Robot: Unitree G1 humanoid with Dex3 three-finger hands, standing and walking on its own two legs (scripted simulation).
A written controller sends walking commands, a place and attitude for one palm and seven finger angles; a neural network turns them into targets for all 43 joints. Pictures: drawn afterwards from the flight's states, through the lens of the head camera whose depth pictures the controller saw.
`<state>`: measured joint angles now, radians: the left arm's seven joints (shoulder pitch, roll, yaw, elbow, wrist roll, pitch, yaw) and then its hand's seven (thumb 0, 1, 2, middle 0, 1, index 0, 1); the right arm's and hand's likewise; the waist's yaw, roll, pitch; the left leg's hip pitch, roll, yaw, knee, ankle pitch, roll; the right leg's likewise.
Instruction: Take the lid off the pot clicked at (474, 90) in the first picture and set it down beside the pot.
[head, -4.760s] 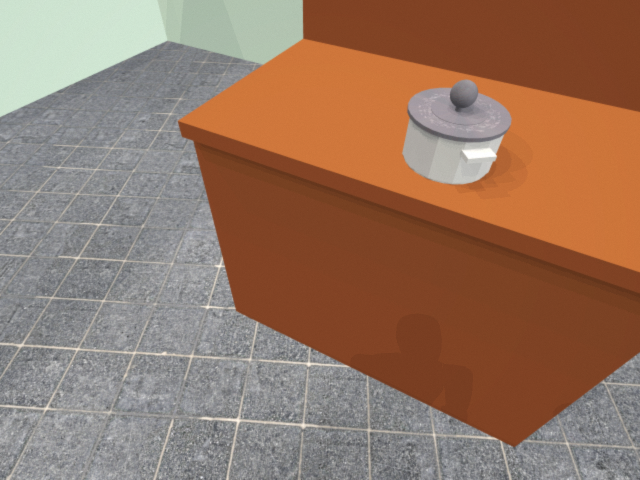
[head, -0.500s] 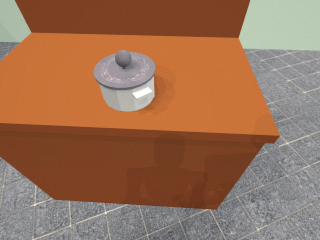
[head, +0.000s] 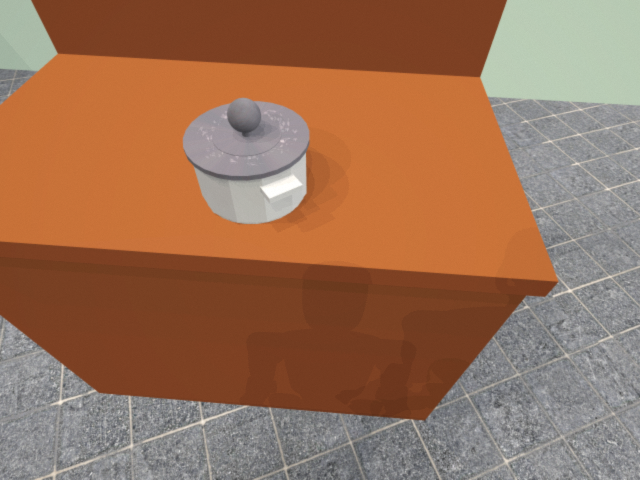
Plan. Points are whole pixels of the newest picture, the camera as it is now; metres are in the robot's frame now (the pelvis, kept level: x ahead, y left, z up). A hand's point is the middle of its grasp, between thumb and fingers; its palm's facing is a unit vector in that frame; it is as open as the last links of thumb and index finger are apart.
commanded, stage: look again from close up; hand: left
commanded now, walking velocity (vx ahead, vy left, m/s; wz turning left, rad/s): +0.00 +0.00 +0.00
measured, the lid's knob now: (244, 115) +0.54 +0.15 +0.17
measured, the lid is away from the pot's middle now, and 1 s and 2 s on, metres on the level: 0.00 0.00 0.00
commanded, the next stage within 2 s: shuffle to correct the standing spot in 0.02 s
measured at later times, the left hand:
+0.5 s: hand out of the picture +0.03 +0.20 -0.19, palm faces +0.03 -0.98 -0.19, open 7.4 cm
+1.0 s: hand out of the picture +0.12 +0.21 -0.18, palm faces +0.08 -0.97 -0.21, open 7.3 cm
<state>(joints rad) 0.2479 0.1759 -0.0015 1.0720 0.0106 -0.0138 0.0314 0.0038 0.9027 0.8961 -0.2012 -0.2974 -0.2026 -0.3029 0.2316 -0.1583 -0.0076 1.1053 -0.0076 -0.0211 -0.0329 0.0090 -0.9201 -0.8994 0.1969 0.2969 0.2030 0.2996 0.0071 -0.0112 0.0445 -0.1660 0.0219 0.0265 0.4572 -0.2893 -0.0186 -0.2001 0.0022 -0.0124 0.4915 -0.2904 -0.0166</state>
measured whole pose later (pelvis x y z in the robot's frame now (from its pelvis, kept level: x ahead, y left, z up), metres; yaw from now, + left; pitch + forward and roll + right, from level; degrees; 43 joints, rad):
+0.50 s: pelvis +0.03 +0.02 -0.01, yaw +0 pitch +0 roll +0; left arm 0.30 0.19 0.04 1.06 0.02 0.01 0.02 0.01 0.90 0.90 -0.20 -0.30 -0.20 -0.30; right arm 0.35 -0.13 -0.02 1.07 -0.03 -0.05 -0.03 0.01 -0.91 -0.90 0.20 0.30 0.20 0.30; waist 0.00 -0.04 0.05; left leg -0.15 -0.01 0.04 0.53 -0.39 0.02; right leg -0.32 -0.02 -0.04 0.86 -0.55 -0.05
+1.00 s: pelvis +0.06 +0.02 -0.01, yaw +2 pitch -2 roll +1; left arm 0.19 0.20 0.04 0.98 0.02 0.02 0.04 0.00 0.91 0.90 -0.20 -0.30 -0.20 -0.30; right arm 0.19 -0.14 -0.03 1.00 -0.01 -0.01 -0.03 0.01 -0.92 -0.90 0.20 0.30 0.20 0.30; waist 0.02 -0.05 0.09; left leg -0.26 0.00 0.04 0.54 -0.25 0.01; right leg -0.26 -0.03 -0.04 0.58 -0.29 -0.01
